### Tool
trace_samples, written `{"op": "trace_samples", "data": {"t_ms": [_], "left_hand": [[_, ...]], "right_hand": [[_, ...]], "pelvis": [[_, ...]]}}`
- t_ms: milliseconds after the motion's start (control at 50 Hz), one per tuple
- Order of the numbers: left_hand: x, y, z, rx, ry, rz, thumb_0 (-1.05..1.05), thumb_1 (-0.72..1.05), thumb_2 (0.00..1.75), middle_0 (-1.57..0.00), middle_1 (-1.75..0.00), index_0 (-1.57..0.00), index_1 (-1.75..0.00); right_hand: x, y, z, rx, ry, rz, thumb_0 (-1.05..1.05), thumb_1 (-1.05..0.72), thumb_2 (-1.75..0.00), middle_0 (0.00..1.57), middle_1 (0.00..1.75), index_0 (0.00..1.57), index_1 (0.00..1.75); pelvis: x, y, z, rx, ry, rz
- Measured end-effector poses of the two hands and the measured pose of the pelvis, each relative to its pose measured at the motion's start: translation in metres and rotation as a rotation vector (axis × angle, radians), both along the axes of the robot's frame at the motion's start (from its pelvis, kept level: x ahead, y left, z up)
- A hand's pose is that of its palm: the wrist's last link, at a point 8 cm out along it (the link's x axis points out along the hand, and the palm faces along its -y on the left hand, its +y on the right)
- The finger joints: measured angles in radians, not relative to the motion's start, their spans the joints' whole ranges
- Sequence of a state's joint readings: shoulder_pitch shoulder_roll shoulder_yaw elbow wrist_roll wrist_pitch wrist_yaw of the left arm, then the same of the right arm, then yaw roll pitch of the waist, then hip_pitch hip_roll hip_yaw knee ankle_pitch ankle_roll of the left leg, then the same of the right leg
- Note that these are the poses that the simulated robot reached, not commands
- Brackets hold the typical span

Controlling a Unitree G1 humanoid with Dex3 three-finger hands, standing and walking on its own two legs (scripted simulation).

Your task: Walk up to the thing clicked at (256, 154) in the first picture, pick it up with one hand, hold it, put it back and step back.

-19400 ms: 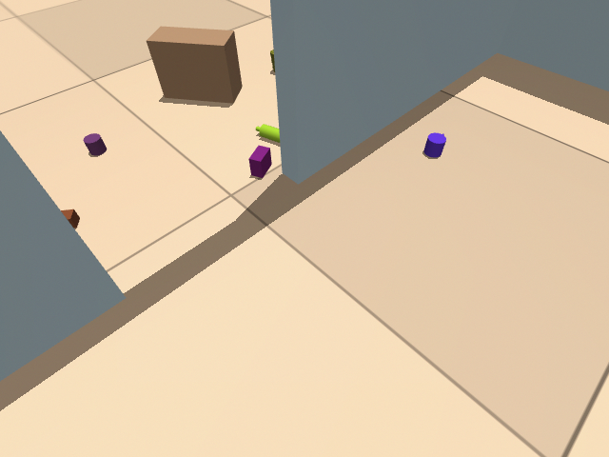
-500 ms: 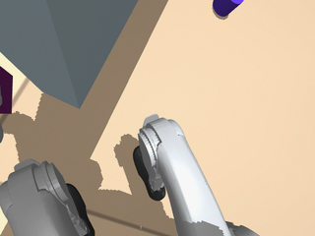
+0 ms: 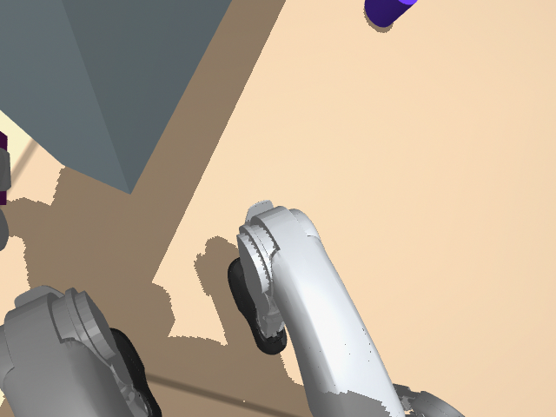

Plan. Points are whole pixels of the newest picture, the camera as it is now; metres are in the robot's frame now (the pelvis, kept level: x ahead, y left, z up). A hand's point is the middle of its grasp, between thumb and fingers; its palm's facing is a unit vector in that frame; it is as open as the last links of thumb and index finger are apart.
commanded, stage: rest palm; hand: left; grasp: from above
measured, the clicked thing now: out of the picture +0.52 +0.26 -0.29
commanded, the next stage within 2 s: close in 0.86 s
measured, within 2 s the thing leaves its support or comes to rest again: neither
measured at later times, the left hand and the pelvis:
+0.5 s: hand out of the picture +0.50 +0.24 -0.24, palm faces -0.01 -0.48 -0.87, open 11.9 cm; pelvis +0.00 +0.00 -0.03, yaw -1 degrees
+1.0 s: hand out of the picture +0.50 +0.24 -0.25, palm faces -0.01 -0.45 -0.89, open 11.2 cm; pelvis +0.01 +0.01 -0.03, yaw -2 degrees
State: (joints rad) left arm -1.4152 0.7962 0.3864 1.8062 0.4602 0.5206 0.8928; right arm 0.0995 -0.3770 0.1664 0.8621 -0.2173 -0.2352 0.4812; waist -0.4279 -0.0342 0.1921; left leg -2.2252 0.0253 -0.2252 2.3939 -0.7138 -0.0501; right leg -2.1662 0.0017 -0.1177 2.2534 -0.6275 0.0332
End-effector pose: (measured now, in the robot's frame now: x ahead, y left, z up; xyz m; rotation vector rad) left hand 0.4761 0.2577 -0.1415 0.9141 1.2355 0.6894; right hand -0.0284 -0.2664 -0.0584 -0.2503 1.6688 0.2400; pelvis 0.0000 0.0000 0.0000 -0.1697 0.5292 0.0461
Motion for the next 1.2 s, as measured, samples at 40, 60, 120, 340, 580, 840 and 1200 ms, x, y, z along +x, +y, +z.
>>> {"op": "trace_samples", "data": {"t_ms": [40,60,120,340,580,840,1200], "left_hand": [[0.0,-0.006,-0.006,-0.006,0.002,-0.003,0.0,-0.25,0.9,-0.35,-0.75,-0.3,-0.79],[0.0,-0.008,-0.01,-0.006,0.005,-0.009,0.0,-0.25,0.89,-0.35,-0.74,-0.3,-0.78],[0.002,-0.014,-0.019,0.0,0.007,-0.022,0.0,-0.25,0.87,-0.35,-0.72,-0.3,-0.76],[0.012,-0.015,-0.039,0.007,-0.04,0.064,0.0,-0.24,0.82,-0.33,-0.68,-0.32,-0.73],[0.018,-0.012,-0.043,0.012,-0.018,0.008,0.0,-0.16,0.85,-0.36,-0.74,-0.35,-0.77],[0.019,-0.008,-0.048,0.004,-0.017,-0.007,0.0,-0.14,0.82,-0.36,-0.73,-0.37,-0.76],[0.02,-0.005,-0.048,0.006,-0.03,0.019,-0.01,0.03,0.72,-0.48,-0.66,-0.57,-0.68]], "right_hand": [[-0.003,-0.002,0.002,-0.008,0.008,0.007,0.0,-0.9,-0.9,0.2,0.3,0.2,0.3],[-0.004,-0.003,0.002,-0.011,0.014,0.008,0.0,-0.9,-0.9,0.2,0.3,0.2,0.3],[-0.01,-0.006,0.003,-0.019,0.037,0.009,0.0,-0.9,-0.9,0.2,0.3,0.2,0.3],[-0.015,-0.004,-0.013,0.031,0.088,0.069,0.0,-0.91,-0.9,0.2,0.3,0.2,0.3],[0.01,0.012,-0.03,0.085,0.019,0.087,0.0,-0.91,-0.9,0.2,0.29,0.2,0.3],[0.01,0.008,-0.018,0.048,0.031,0.095,0.0,-0.91,-0.9,0.2,0.29,0.2,0.3],[0.007,0.01,-0.012,0.048,0.033,0.114,0.0,-0.9,-0.9,0.2,0.29,0.2,0.3]], "pelvis": [[0.0,0.0,-0.002,-0.002,-0.007,0.0],[0.001,0.0,-0.004,-0.003,-0.01,-0.001],[0.001,-0.001,-0.008,-0.006,-0.014,-0.004],[0.003,0.001,-0.025,-0.009,-0.06,0.006],[0.004,0.005,-0.029,-0.025,-0.053,0.0],[0.007,0.006,-0.032,-0.037,-0.048,-0.003],[0.008,0.008,-0.032,-0.047,-0.048,-0.005]]}}
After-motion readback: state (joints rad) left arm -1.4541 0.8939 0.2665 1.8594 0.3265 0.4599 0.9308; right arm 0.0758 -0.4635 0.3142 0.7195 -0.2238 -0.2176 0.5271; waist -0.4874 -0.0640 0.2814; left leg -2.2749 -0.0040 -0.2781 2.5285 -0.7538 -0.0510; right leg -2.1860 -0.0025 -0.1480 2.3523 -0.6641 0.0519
